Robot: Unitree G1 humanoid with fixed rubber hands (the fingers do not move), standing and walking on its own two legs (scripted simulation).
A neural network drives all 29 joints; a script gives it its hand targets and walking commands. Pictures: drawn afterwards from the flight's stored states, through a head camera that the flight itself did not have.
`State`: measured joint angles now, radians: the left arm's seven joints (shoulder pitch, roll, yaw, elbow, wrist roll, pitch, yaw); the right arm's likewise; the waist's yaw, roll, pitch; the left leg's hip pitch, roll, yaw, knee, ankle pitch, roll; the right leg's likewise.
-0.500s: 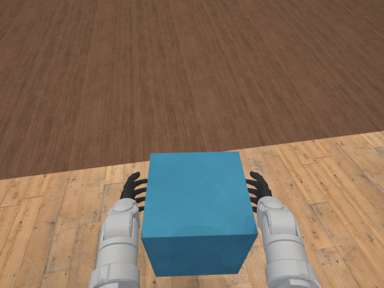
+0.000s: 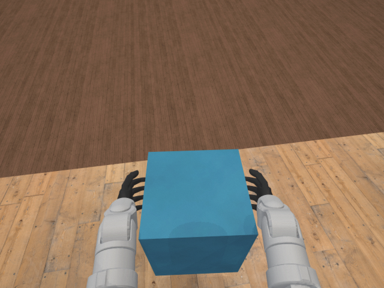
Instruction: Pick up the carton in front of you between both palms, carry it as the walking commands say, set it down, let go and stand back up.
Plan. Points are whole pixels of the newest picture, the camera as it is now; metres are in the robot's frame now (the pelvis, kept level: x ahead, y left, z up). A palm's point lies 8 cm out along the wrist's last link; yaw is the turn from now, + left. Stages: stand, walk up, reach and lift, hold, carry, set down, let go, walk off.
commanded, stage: reach and lift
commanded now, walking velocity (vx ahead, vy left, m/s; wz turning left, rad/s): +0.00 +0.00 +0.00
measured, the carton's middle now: (195, 214) +0.30 +0.00 -0.04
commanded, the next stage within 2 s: hold in 0.30 s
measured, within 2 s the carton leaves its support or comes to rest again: neither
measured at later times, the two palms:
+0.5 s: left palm (121, 203) +0.28 +0.16 +0.05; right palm (265, 201) +0.28 -0.14 +0.05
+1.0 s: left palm (123, 203) +0.28 +0.15 +0.05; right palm (266, 200) +0.28 -0.15 +0.05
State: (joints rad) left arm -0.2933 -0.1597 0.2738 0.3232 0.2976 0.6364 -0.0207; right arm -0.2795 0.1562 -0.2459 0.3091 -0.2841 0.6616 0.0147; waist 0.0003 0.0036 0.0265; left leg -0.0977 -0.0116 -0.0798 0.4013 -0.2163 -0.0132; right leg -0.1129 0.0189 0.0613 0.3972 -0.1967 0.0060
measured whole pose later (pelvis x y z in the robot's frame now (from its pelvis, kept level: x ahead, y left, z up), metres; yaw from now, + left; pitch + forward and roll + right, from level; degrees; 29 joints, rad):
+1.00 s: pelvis -0.01 +0.00 +0.00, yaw +0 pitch -8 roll +0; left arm -0.30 -0.16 0.26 0.24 0.29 0.74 -0.02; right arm -0.29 0.16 -0.24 0.23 -0.28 0.76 0.02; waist 0.00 0.00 0.04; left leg -0.04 -0.01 -0.08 0.38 -0.20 -0.01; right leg -0.05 0.02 0.07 0.37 -0.18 0.01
